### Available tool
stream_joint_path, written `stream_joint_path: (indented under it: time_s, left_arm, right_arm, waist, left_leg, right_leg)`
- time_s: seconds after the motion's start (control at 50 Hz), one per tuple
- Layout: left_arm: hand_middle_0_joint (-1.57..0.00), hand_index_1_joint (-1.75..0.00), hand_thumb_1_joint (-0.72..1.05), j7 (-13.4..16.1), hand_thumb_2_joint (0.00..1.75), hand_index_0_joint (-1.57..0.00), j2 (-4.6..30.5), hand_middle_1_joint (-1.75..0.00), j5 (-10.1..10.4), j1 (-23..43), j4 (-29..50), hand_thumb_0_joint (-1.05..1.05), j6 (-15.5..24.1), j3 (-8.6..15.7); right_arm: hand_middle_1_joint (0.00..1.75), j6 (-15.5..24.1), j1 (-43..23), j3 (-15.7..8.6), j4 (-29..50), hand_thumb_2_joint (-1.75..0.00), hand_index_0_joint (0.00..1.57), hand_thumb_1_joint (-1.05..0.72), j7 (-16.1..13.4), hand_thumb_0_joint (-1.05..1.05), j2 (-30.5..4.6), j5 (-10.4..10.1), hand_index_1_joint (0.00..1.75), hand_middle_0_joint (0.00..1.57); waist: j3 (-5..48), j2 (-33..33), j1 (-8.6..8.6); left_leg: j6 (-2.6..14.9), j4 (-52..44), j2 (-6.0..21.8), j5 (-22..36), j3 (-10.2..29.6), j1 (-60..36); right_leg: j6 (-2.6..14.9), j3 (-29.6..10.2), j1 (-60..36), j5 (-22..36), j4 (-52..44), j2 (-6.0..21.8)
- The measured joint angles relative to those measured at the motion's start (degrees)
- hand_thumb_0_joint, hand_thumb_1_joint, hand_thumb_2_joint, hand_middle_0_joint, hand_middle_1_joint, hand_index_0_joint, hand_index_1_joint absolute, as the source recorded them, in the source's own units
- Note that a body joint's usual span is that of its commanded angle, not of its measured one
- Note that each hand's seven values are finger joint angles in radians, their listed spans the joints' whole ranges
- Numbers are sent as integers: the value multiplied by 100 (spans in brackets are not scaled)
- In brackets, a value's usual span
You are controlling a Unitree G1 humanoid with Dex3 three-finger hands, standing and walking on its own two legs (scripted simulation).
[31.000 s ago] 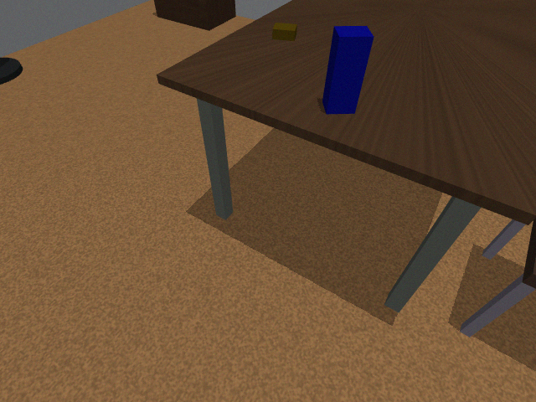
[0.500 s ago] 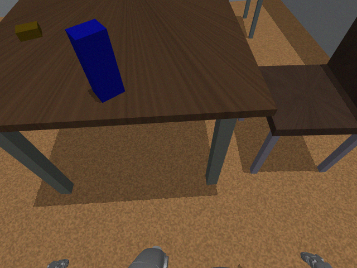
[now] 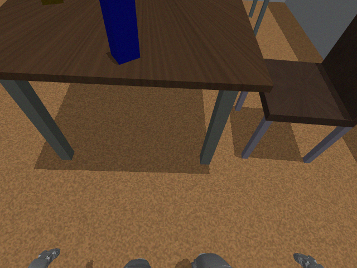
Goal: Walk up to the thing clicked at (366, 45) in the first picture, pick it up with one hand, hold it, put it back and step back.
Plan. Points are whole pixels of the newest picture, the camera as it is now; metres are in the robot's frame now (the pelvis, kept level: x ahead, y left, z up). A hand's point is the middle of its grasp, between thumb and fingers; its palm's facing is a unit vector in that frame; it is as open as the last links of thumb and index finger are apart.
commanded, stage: step back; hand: left
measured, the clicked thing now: (121, 27) +0.77 +0.22 +0.09
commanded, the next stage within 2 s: stand in 1.92 s
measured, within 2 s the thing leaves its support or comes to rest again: neither
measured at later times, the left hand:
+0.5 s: hand out of the picture -0.05 +0.26 -0.15, palm faces +0.05 -0.91 -0.41, open 7.4 cm
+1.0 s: hand out of the picture -0.28 +0.22 -0.14, palm faces +0.04 -0.90 -0.43, open 7.4 cm
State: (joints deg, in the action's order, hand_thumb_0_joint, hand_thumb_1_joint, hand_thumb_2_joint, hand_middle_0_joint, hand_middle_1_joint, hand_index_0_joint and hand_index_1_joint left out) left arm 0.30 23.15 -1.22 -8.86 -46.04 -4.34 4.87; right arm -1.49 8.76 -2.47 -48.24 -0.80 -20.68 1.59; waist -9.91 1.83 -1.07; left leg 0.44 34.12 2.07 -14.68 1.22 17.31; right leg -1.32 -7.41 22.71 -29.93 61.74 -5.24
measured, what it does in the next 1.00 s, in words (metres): walks backwards: right foot, then left foot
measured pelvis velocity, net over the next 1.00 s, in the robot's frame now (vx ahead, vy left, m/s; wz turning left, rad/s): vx -0.32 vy -0.06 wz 0.03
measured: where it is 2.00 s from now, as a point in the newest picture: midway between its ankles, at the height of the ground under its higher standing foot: outside the picture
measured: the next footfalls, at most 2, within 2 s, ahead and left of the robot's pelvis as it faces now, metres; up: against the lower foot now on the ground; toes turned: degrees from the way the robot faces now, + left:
right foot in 0.10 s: -0.02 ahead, -0.15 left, +0.00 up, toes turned +1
left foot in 0.44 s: -0.13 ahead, +0.09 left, +0.00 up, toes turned +1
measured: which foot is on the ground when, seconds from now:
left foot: down 0.00-0.12, up 0.14-0.42, down 0.44-0.80, up 0.82-1.00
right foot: up 0.00-0.08, down 0.10-0.46, up 0.48-0.76, down 0.78-1.00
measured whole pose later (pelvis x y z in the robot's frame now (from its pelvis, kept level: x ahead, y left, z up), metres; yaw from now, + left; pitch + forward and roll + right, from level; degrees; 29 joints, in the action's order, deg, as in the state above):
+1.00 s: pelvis -0.32 -0.06 +0.00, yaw +2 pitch -3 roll +0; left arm -0.2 20.8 -3.0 -13.6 -52.7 -0.4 3.4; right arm -3.1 12.0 -3.4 -53.6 0.1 -24.1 1.4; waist -5.2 -2.3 -2.3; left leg -1.7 54.6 -2.8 -25.8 6.2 23.8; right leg 1.0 0.4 14.5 -19.2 36.0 0.7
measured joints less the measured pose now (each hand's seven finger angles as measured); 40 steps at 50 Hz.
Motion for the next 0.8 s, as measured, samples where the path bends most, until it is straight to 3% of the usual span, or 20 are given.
stream_joint_path:
  time_s: [0.06,0.1,0.14,0.18,0.2,0.24,0.28,0.38,0.42,0.46,0.48,0.52,0.56,0.6,0.64,0.7,0.76,0.8]
  left_arm:
    - [-20,-30,90,-27,90,-20,13,-30,-16,-89,-93,1,38,-17]
    - [-20,-30,90,-41,90,-20,14,-30,-37,-152,-173,1,106,-32]
    - [-20,-30,90,-48,90,-20,-127,-30,-95,-152,-291,1,153,-46]
    - [-20,-30,90,-95,90,-20,-178,-30,-119,-238,-290,1,157,-108]
    - [-20,-30,90,-92,90,-20,-206,-30,-111,-273,-285,1,158,-133]
    - [-20,-30,90,-64,90,-20,-264,-30,-125,-285,-273,1,141,-166]
    - [-21,-30,90,-32,90,-20,-279,-30,-144,-234,-217,1,129,-166]
    - [-21,-30,90,67,90,-21,-169,-30,-159,61,65,1,159,-158]
    - [-21,-30,90,75,90,-20,-97,-30,-120,207,167,1,146,-165]
    - [-21,-30,90,73,90,-20,20,-30,-69,360,190,1,103,-156]
    - [-21,-30,90,85,90,-20,32,-30,-41,383,152,1,72,-147]
    - [-20,-30,90,97,90,-20,2,-30,-35,380,24,1,-8,-135]
    - [-20,-30,90,92,90,-20,20,-30,18,331,-74,1,-42,-118]
    - [-20,-30,90,71,90,-20,31,-30,39,244,-119,1,-18,-95]
    - [-20,-30,90,45,90,-20,27,-30,23,141,-148,1,10,-81]
    - [-20,-30,90,5,90,-20,12,-30,-1,3,-227,1,46,-104]
    - [-20,-30,90,-30,90,-20,-9,-30,-27,-142,-393,1,154,-138]
    - [-20,-30,90,-31,90,-20,-153,-30,-102,-187,-577,1,229,-134]
  right_arm:
    - [30,-8,-149,-18,153,-90,21,-90,11,0,-93,5,30,20]
    - [30,-54,-233,-16,220,-90,21,-90,30,0,-176,-25,30,20]
    - [30,-125,-343,-57,189,-90,21,-90,27,0,-302,-81,30,20]
    - [30,-199,-314,-93,105,-90,20,-91,-36,0,-295,-119,30,20]
    - [30,-220,-277,-92,67,-90,20,-91,-50,0,-300,-143,30,20]
    - [30,-207,-161,-84,22,-90,20,-91,-57,0,-330,-184,30,20]
    - [30,-170,-28,-69,-9,-90,20,-91,-59,0,-342,-179,30,20]
    - [30,-176,204,-42,-111,-90,20,-91,-31,0,-269,-106,30,20]
    - [30,-150,255,-41,-153,-90,20,-91,-1,0,-233,-76,30,20]
    - [30,-116,206,-51,-248,-90,20,-91,10,0,-104,-31,30,20]
    - [30,-129,190,-25,-267,-90,20,-91,49,0,-66,-15,30,20]
    - [30,-126,185,11,-278,-90,20,-91,109,0,-38,16,30,20]
    - [30,-119,180,58,-291,-90,20,-91,93,0,16,41,30,20]
    - [30,-124,144,77,-272,-90,21,-90,74,0,32,42,30,20]
    - [30,-128,61,58,-207,-90,21,-90,67,0,14,52,30,20]
    - [30,-104,-102,22,-53,-90,21,-90,63,0,-59,49,30,20]
    - [30,-130,-272,7,38,-90,21,-90,82,0,-173,24,30,20]
    - [30,-173,-382,-34,-7,-90,20,-90,72,0,-288,1,30,20]
  waist:
    - [-32,-67,-38]
    - [-9,-120,-68]
    - [-77,-440,-2]
    - [14,-402,-45]
    - [50,-362,-81]
    - [110,-346,-91]
    - [133,-340,-77]
    - [40,-282,7]
    - [-8,-224,45]
    - [-168,75,8]
    - [-195,135,-17]
    - [-154,13,78]
    - [-59,-11,107]
    - [27,-26,71]
    - [64,-52,26]
    - [65,-108,-33]
    - [121,-183,-101]
    - [68,-492,-41]
  left_leg:
    - [-92,181,111,79,-67,261]
    - [-183,425,176,75,-101,495]
    - [-161,713,265,-74,173,697]
    - [-103,1559,-170,-1072,496,968]
    - [-89,2071,-398,-1278,603,1070]
    - [-80,2804,-701,-1359,691,1163]
    - [-115,3085,-796,-1385,640,1077]
    - [-138,1880,-546,-1552,323,299]
    - [-89,905,-425,-1209,159,-120]
    - [20,448,-579,-619,-23,-291]
    - [57,479,-587,-582,-82,-255]
    - [97,497,-428,-495,2,-152]
    - [79,301,-302,-285,33,-108]
    - [64,124,-187,-79,16,-34]
    - [47,21,-88,92,-23,71]
    - [-5,8,37,288,-109,291]
    - [-104,228,167,366,-210,614]
    - [-73,575,274,32,53,829]
  right_leg:
    - [8,213,-501,190,-1199,259]
    - [80,369,-926,727,-2304,385]
    - [126,551,-951,859,-2445,218]
    - [188,524,-744,891,-2273,312]
    - [199,486,-689,954,-2284,380]
    - [201,484,-614,1124,-2400,487]
    - [203,531,-514,1267,-2470,560]
    - [161,781,-165,1513,-2392,703]
    - [120,872,46,1548,-2207,782]
    - [105,733,217,1572,-1964,967]
    - [129,599,300,1148,-1774,896]
    - [147,319,492,246,-822,447]
    - [178,63,614,44,160,77]
    - [148,24,540,68,609,-65]
    - [69,78,268,36,459,-32]
    - [15,240,-337,32,-591,180]
    - [129,455,-1077,458,-2305,389]
    - [183,619,-1179,749,-2593,210]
